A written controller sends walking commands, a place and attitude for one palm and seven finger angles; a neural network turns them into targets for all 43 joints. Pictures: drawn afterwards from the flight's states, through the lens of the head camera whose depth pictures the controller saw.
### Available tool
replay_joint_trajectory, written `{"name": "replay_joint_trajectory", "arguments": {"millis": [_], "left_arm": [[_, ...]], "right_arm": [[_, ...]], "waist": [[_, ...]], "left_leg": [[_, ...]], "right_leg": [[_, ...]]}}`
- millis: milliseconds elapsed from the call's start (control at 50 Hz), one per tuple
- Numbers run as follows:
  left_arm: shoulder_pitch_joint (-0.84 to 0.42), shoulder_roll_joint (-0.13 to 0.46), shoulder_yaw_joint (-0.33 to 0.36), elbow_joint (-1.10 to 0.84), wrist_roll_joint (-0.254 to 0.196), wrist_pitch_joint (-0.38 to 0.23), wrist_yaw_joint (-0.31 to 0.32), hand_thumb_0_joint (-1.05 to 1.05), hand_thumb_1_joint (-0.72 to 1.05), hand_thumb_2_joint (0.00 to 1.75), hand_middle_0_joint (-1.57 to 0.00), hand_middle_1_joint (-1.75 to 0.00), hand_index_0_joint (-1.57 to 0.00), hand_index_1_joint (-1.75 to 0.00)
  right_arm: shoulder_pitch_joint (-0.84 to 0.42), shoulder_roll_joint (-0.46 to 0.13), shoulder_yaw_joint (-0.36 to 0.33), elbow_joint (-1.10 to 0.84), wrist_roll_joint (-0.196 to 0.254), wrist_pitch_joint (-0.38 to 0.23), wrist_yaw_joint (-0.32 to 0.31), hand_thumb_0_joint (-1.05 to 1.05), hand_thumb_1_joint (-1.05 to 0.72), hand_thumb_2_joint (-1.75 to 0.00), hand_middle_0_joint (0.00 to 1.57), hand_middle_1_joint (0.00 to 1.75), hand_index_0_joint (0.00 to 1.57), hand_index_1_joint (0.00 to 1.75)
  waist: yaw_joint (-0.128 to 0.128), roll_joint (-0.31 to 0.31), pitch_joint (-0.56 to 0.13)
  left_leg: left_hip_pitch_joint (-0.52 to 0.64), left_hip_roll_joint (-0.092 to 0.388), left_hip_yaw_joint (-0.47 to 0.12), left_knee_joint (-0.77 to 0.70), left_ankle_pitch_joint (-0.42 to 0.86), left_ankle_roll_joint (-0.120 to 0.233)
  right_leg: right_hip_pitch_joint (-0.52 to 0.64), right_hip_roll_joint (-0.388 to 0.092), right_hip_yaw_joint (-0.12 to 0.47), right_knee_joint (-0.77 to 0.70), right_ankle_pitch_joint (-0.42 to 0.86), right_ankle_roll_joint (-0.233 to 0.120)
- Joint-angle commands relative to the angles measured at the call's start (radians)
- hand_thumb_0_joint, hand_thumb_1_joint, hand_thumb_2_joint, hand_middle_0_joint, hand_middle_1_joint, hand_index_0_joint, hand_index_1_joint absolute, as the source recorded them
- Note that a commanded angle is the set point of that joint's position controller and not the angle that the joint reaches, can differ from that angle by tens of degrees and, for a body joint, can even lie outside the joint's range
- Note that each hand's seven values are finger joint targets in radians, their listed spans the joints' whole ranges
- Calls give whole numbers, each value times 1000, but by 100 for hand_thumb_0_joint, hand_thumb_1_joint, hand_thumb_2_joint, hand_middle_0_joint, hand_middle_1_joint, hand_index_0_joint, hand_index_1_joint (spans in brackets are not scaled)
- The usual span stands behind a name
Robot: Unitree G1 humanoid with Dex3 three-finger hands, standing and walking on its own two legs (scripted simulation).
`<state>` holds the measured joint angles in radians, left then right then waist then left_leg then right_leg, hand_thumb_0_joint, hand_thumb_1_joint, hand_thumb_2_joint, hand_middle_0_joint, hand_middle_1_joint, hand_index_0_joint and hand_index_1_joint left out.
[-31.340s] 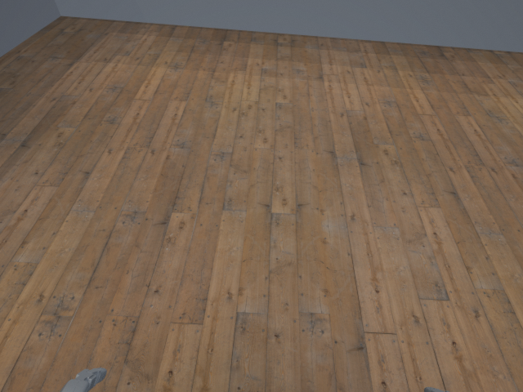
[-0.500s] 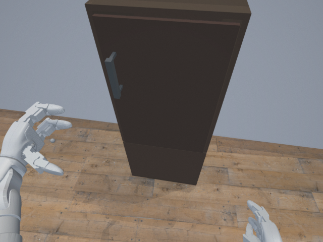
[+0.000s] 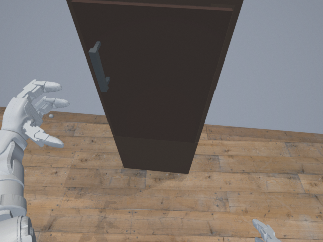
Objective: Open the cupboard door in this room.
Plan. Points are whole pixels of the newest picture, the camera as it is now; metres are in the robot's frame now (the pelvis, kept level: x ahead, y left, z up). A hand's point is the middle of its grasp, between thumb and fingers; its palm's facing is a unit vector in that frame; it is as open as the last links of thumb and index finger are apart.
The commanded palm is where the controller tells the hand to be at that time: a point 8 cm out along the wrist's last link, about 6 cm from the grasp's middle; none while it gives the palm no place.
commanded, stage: move the hooked fingers beside the handle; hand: left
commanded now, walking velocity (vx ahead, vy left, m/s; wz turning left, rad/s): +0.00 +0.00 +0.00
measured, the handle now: (101, 67) +0.57 +0.20 +0.10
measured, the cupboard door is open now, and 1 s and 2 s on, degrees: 0 0 0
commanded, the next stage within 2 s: slide the fingers in behind the handle in 1.80 s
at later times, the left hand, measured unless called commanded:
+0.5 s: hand (63, 92) +0.45 +0.27 +0.11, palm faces -0.07 -1.00 -0.01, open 14.0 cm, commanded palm +0.43 +0.32 +0.11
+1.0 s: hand (73, 72) +0.52 +0.27 +0.12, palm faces -0.08 -1.00 -0.01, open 14.0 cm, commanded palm +0.50 +0.32 +0.10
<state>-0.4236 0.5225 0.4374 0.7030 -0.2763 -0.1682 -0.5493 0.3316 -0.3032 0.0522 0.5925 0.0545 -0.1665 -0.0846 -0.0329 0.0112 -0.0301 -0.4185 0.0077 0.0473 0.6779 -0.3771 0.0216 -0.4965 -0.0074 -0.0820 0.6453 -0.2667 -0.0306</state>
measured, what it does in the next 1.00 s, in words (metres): stands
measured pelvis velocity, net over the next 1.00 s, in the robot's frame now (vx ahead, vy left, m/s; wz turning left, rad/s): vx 0.02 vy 0.02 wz -0.03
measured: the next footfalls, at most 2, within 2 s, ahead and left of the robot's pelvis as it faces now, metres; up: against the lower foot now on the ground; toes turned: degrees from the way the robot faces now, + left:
none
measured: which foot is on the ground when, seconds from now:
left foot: down 0.00-1.00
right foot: down 0.00-1.00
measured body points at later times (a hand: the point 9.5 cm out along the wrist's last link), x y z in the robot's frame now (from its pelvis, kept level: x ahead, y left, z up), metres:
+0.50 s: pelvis +0.00 +0.01 -0.01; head +0.09 +0.02 +0.43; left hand +0.45 +0.33 +0.11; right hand +0.06 -0.27 -0.11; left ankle -0.02 +0.10 -0.72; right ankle +0.03 -0.10 -0.72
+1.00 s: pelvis +0.02 +0.02 -0.01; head +0.14 +0.04 +0.42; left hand +0.52 +0.32 +0.12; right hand +0.01 -0.26 -0.11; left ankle -0.02 +0.10 -0.72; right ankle +0.03 -0.10 -0.72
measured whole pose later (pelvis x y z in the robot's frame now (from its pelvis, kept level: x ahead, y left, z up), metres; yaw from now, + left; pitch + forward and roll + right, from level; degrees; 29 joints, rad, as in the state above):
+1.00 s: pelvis +0.02 +0.02 -0.01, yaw -1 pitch +18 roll -3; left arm -0.95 0.73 0.48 1.21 -0.13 -0.27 -0.53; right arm 0.43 -0.30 0.06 0.62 0.02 0.04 -0.05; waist -0.17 0.00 -0.06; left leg -0.66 0.02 0.05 0.78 -0.43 0.04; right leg -0.71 0.01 -0.08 0.68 -0.28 -0.01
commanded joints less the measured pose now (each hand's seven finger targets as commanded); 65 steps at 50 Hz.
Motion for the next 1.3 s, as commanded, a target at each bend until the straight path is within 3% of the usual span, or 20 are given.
{"name": "replay_joint_trajectory", "arguments": {"millis": [0, 40, 80, 140, 180, 260, 340, 420, 560, 600, 700, 840, 860, 960, 1000, 1040, 1100, 1160, 1200, 1280], "left_arm": [[-396, 314, 80, -181, -26, -96, 11, 0, -50, 30, -30, -120, -30, -120], [-439, 310, 69, -120, -24, -89, 10, 0, -50, 30, -30, -120, -30, -120], [-435, 350, 91, -44, -9, -72, 7, 0, -50, 30, -30, -120, -30, -120], [-531, 331, 43, 3, 12, -73, 7, 0, -50, 30, -30, -120, -30, -120], [-561, 402, 89, 34, 23, -91, 11, 0, -50, 30, -30, -120, -30, -120], [-646, 403, 79, -2, 20, -151, -4, 0, -50, 30, -30, -120, -30, -120], [-693, 367, 42, 137, 23, -141, -19, 0, -50, 30, -30, -120, -30, -120], [-726, 422, 49, 239, 62, -115, -14, 0, -50, 30, -30, -120, -30, -120], [-832, 466, 84, 126, 59, -182, -1, 0, -50, 30, -30, -120, -30, -120], [-801, 466, 97, 197, 58, -168, 3, 0, -50, 30, -30, -120, -30, -120], [-807, 478, 67, 297, 108, -120, 17, 0, -50, 30, -30, -120, -30, -120], [-967, 520, 84, 258, 108, -174, 25, 0, -50, 30, -30, -120, -30, -120], [-996, 542, 96, 247, 113, -180, 24, 0, -50, 30, -30, -120, -30, -120], [-962, 502, 63, 312, 126, -154, 19, 0, -50, 30, -30, -120, -30, -120], [-881, 553, 109, 377, 134, -129, 21, 0, -50, 30, -30, -120, -30, -120], [-869, 493, 61, 391, 131, -114, 19, 0, -50, 30, -30, -120, -30, -120], [-878, 503, 69, 316, 135, -132, 26, 0, -50, 30, -30, -120, -30, -120], [-888, 574, 154, 188, 108, -179, 33, 0, -50, 30, -30, -120, -30, -120], [-885, 533, 133, 181, 97, -189, 30, 0, -50, 30, -30, -120, -30, -120], [-848, 575, 155, 243, 115, -162, 29, 0, -50, 30, -30, -120, -30, -120]], "right_arm": [[12, -151, -60, -116, -1, -36, -13, 0, -90, -90, 20, 30, 20, 30], [21, -157, -59, -107, -2, -27, -14, 0, -90, -90, 20, 30, 20, 30], [32, -165, -59, -99, 0, -15, -12, 0, -90, -90, 20, 30, 20, 30], [42, -166, -56, -99, -3, -2, -9, 0, -90, -90, 20, 30, 20, 30], [61, -172, -58, -95, -5, 9, -7, 0, -90, -90, 20, 30, 20, 30], [80, -168, -61, -94, -10, 23, -4, 0, -90, -90, 20, 30, 20, 30], [104, -175, -62, -71, -9, 43, -6, 0, -90, -90, 20, 30, 20, 30], [130, -187, -60, -62, -10, 65, -5, 0, -90, -90, 20, 30, 20, 30], [180, -182, -73, -53, -24, 101, 6, 0, -90, -90, 20, 30, 20, 30], [189, -185, -74, -42, -24, 114, 8, 0, -90, -90, 20, 30, 20, 30], [208, -189, -67, -44, -25, 147, 11, 0, -90, -90, 20, 30, 20, 30], [245, -192, -69, -35, -34, 176, 12, 0, -90, -90, 20, 30, 20, 30], [252, -193, -69, -26, -37, 181, 13, 0, -90, -90, 20, 30, 20, 30], [269, -190, -69, -17, -40, 201, 23, 0, -90, -90, 20, 30, 20, 30], [279, -196, -67, -29, -41, 213, 24, 0, -90, -90, 20, 30, 20, 30], [274, -192, -63, -43, -40, 221, 24, 0, -90, -90, 20, 30, 20, 30], [280, -194, -71, -51, -45, 231, 32, 0, -90, -90, 20, 30, 20, 30], [286, -195, -83, -64, -49, 238, 38, 0, -90, -90, 20, 30, 20, 30], [269, -186, -80, -64, -45, 240, 42, 0, -90, -90, 20, 30, 20, 30], [261, -188, -78, -60, -39, 247, 40, 0, -90, -90, 20, 30, 20, 30]], "waist": [[-5, 71, -324], [-14, 37, -294], [-13, 36, -283], [-31, 61, -273], [-28, 42, -319], [-33, 109, -419], [-65, 67, -338], [-72, 61, -326], [-75, 146, -525], [-79, 102, -480], [-92, 111, -391], [-131, 138, -493], [-128, 179, -521], [-136, 197, -508], [-115, 122, -477], [-124, 116, -438], [-118, 159, -485], [-94, 176, -620], [-101, 182, -593], [-96, 159, -506]], "left_leg": [[52, -6, -66, -91, 289, -1], [27, -6, -67, -91, 272, 2], [-10, -8, -62, -92, 244, 3], [-19, -7, -60, -82, 238, 3], [-37, -7, -62, -73, 245, 6], [18, -5, -62, -48, 332, 0], [-15, 0, -66, -42, 294, 5], [-73, -2, -72, -38, 257, 7], [75, 14, -87, 9, 512, -11], [49, 18, -89, 9, 498, -9], [-26, 12, -82, 3, 452, 1], [22, 22, -89, 36, 516, -4], [51, 24, -98, 39, 546, -11], [80, 33, -101, 57, 620, -17], [2, 27, -98, 54, 581, -7], [-22, 24, -94, 44, 566, -4], [28, 31, -93, 55, 598, -11], [106, 37, -101, 68, 705, -21], [100, 36, -94, 66, 685, -18], [26, 26, -89, 56, 615, -2]], "right_leg": [[208, 10, 60, -46, 220, -2], [196, 11, 61, -47, 209, -3], [194, 5, 66, -48, 196, 1], [160, 5, 67, -42, 185, -2], [189, 6, 75, -34, 200, 3], [199, 13, 77, -8, 276, -1], [120, 17, 65, -12, 235, 0], [97, 11, 67, -8, 204, 4], [106, 26, 63, 25, 341, 6], [89, 27, 56, 19, 331, 8], [52, 24, 54, 16, 312, 9], [49, 35, 59, 34, 352, 7], [41, 37, 60, 35, 353, 7], [-12, 41, 50, 33, 363, 9], [24, 39, 50, 36, 369, 10], [18, 39, 44, 38, 375, 6], [-5, 41, 46, 40, 362, 9], [52, 49, 51, 54, 429, 5], [50, 49, 50, 48, 427, 7], [63, 44, 53, 42, 414, 8]]}}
